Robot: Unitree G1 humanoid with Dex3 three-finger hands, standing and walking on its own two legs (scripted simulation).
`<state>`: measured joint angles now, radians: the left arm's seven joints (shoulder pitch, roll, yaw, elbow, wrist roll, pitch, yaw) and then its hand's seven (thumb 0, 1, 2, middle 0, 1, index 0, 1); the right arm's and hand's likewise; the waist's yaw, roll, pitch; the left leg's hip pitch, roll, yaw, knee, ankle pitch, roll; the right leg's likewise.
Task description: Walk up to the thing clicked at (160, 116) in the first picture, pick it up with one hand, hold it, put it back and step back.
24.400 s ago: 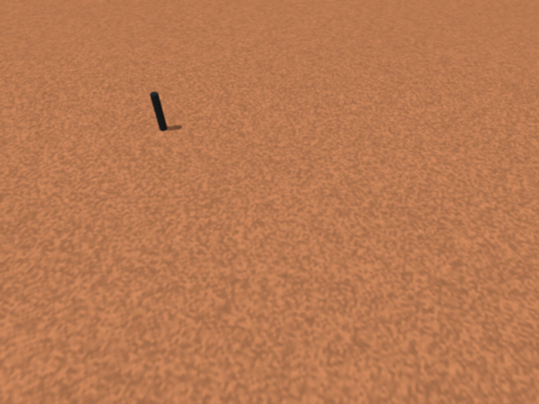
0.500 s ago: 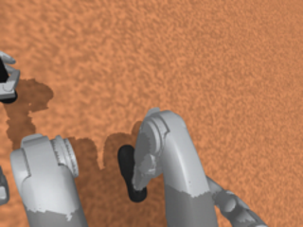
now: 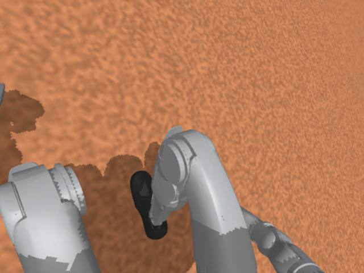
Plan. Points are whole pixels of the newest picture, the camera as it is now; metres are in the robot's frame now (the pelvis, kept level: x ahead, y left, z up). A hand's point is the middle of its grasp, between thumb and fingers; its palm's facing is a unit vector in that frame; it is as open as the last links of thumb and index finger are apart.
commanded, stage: lower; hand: left
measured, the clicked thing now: out of the picture +0.47 +0.24 -0.17
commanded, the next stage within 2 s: loosen in 0.20 s
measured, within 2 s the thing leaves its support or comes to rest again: rests again in 0.08 s
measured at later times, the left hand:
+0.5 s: hand out of the picture +0.46 +0.22 -0.16, palm faces +0.11 -0.99 -0.03, open 6.0 cm
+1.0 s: hand out of the picture +0.46 +0.22 -0.16, palm faces +0.10 -0.99 -0.03, open 11.9 cm
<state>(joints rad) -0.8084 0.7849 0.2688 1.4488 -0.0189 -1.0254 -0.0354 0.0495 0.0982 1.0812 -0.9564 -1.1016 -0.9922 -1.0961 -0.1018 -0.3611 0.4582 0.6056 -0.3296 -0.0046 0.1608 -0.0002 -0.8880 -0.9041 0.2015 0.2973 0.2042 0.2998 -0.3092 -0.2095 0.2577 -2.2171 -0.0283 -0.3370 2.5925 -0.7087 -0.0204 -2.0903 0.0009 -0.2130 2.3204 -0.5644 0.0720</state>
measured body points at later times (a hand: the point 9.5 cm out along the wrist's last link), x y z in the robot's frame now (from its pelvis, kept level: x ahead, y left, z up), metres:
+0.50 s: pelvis +0.00 +0.00 +0.00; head +0.24 +0.18 +0.33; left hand +0.45 +0.28 -0.16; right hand +0.14 -0.25 -0.04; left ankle +0.08 +0.12 -0.27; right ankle +0.15 -0.13 -0.27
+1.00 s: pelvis +0.00 +0.00 +0.00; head +0.24 +0.18 +0.33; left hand +0.45 +0.28 -0.16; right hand +0.13 -0.25 -0.04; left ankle +0.08 +0.12 -0.27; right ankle +0.15 -0.13 -0.27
